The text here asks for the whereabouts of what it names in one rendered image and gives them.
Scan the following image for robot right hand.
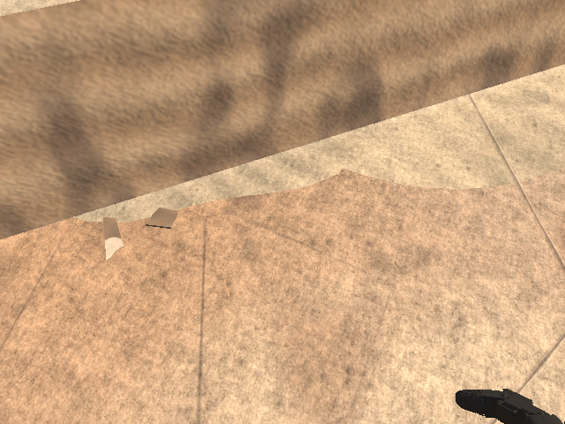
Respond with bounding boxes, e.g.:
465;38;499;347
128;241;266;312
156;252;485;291
456;389;565;424

